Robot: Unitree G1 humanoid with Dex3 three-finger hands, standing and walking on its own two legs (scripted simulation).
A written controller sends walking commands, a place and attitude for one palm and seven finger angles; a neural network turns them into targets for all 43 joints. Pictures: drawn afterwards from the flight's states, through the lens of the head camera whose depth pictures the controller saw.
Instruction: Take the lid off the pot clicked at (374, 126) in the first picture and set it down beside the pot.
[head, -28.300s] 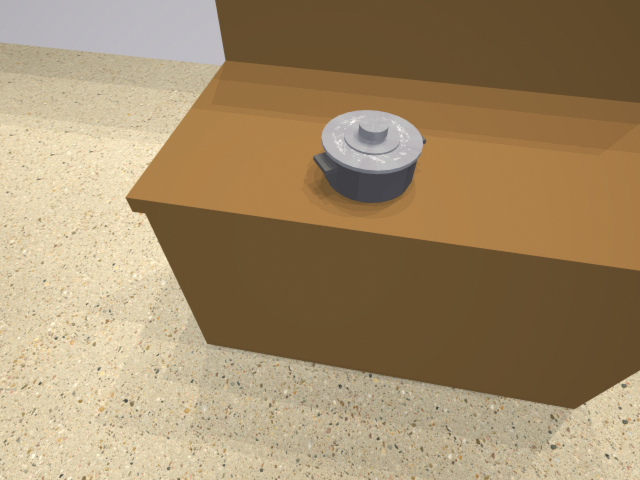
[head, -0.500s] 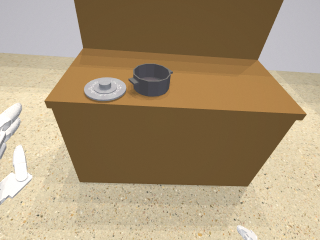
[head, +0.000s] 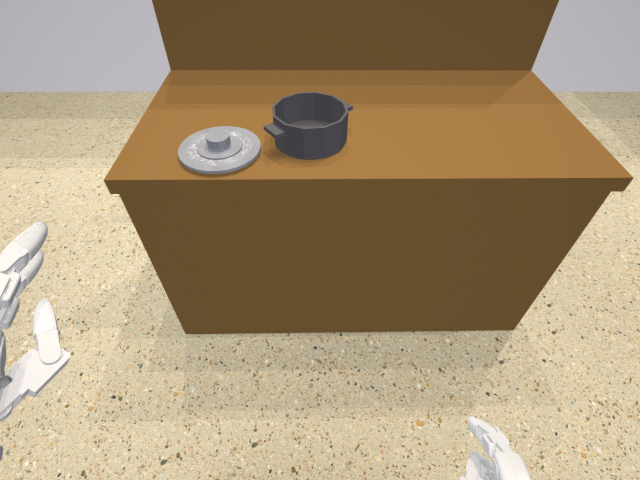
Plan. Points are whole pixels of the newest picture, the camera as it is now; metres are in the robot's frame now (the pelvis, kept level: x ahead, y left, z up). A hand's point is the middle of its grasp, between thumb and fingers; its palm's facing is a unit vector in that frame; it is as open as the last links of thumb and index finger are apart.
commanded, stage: stop stepping back and stand still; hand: left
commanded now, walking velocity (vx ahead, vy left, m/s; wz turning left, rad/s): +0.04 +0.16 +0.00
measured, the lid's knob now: (218, 139) +0.83 +0.29 -0.02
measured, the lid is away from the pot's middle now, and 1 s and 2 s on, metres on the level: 0.22 0.22 0.22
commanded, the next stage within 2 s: let the arm hang, fingers relaxed in 0.48 s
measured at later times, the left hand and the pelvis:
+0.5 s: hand out of the picture -0.01 +0.22 -0.17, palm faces +0.09 -0.97 -0.24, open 7.1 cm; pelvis +0.01 +0.02 +0.00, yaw +5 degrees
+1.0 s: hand out of the picture +0.01 +0.19 -0.17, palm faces +0.07 -0.97 -0.21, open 7.3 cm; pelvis +0.01 +0.02 +0.01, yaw +3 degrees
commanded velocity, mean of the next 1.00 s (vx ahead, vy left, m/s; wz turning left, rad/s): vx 0.00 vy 0.01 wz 0.00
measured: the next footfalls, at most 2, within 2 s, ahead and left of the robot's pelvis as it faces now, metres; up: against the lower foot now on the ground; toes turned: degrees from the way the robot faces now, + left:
none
